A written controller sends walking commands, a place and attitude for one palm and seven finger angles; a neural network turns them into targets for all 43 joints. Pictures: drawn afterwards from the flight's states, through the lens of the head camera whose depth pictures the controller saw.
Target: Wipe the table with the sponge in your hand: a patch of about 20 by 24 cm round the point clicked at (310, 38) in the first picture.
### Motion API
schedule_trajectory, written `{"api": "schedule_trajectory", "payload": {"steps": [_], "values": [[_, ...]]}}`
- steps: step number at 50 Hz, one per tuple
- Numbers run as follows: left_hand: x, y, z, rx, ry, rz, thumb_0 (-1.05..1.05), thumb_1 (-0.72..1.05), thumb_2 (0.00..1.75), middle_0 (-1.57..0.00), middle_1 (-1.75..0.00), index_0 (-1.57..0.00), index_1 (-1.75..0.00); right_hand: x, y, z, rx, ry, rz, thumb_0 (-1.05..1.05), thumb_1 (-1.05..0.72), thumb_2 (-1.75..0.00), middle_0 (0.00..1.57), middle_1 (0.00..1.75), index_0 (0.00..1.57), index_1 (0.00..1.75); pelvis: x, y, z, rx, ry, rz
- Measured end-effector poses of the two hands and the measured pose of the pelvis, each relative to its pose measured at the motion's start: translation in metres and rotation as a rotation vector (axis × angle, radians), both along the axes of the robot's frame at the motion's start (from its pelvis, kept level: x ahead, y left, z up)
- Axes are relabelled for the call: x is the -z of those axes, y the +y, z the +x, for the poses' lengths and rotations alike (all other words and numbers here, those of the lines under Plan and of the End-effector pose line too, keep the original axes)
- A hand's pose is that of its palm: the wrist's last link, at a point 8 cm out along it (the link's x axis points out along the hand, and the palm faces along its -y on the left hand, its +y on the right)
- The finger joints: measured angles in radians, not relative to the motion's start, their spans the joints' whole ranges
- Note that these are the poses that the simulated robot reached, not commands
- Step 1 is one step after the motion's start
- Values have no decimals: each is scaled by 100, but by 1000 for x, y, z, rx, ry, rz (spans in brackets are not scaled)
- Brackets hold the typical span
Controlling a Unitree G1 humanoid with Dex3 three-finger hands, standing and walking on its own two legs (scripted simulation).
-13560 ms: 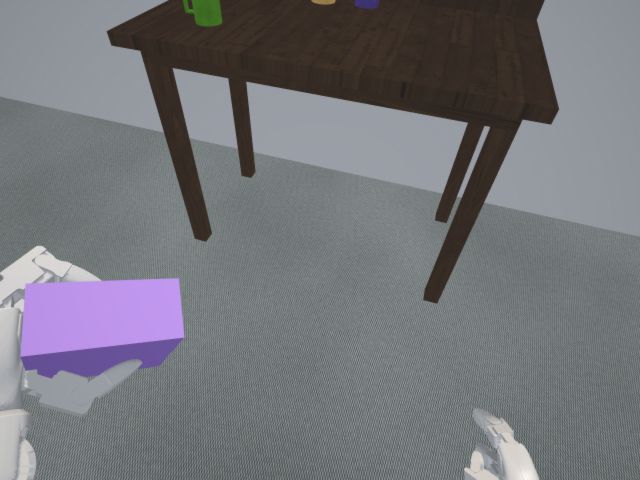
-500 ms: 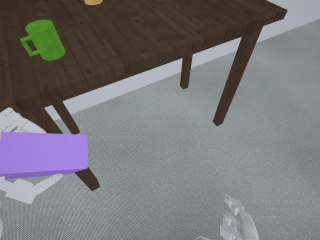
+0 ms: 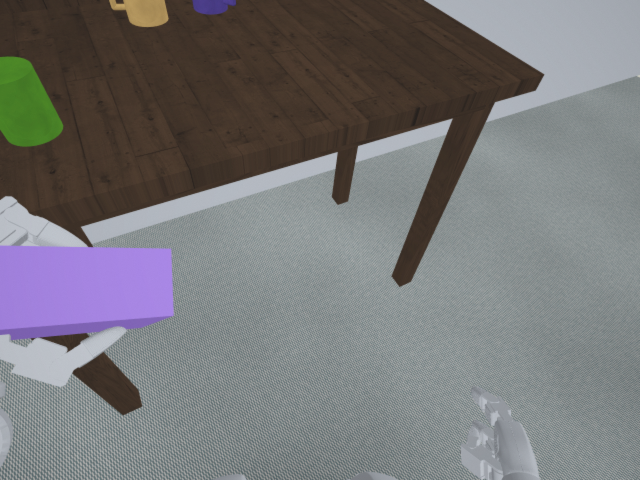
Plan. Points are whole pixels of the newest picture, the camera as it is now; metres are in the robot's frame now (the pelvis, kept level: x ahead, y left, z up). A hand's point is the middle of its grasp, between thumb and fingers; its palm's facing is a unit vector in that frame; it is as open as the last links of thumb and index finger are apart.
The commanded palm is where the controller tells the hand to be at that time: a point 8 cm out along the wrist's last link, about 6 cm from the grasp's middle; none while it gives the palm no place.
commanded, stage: take the last steps up to it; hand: left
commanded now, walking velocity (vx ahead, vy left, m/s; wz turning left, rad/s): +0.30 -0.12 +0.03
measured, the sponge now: (108, 294) +0.24 +0.21 +0.16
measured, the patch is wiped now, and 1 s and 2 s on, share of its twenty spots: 0.00 0.00 0.00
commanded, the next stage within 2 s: come to a stop and stand still in 1.22 s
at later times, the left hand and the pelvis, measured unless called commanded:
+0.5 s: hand (221, 222) +0.32 +0.13 +0.18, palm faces +0.39 -0.80 -0.46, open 10.1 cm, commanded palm +0.25 +0.18 +0.19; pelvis +0.11 -0.11 +0.01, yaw +2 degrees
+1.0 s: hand (306, 172) +0.41 +0.05 +0.17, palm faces +0.44 -0.76 -0.48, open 10.1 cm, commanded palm +0.35 +0.10 +0.19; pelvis +0.21 -0.19 +0.01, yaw +4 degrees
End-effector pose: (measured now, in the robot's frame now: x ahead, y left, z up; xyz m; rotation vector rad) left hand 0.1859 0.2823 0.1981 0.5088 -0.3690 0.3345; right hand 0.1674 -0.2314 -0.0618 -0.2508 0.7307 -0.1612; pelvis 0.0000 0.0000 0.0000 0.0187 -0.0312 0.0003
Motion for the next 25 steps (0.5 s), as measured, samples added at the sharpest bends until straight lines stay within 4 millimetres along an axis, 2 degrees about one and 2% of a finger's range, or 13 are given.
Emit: {"api": "schedule_trajectory", "payload": {"steps": [4,7,11,14,20,25], "values": [[-11,-21,13,-8,33,27,-1,-49,101,-73,-136,-74,-135,2,8,14,-38,-2,97,1,-91,-90,20,30,20,30,-9,-19,13,10,17,-25],[-14,-45,18,-15,70,53,-1,-49,101,-73,-136,-74,-135,10,3,22,-54,2,162,1,-91,-90,21,30,20,30,-10,-38,26,14,28,-37],[-5,-79,29,-47,99,87,-1,-49,101,-73,-136,-74,-135,35,-22,36,-68,36,204,1,-90,-90,21,30,20,30,3,-71,44,-1,22,-33],[4,-95,43,-69,120,31,-1,-49,101,-73,-136,-74,-135,46,-51,45,-73,111,160,1,-90,-90,21,30,20,30,2,-86,54,-32,14,-21],[5,-110,70,-77,174,9,-1,-49,101,-74,-136,-74,-135,26,-107,70,-22,147,58,2,-91,-90,21,30,20,30,-13,-104,80,-32,38,1],[-1,-115,92,-49,108,13,-1,-49,101,-74,-136,-74,-135,5,-134,100,-11,110,-28,2,-91,-90,20,30,20,30,-11,-111,106,-43,46,-6]]}}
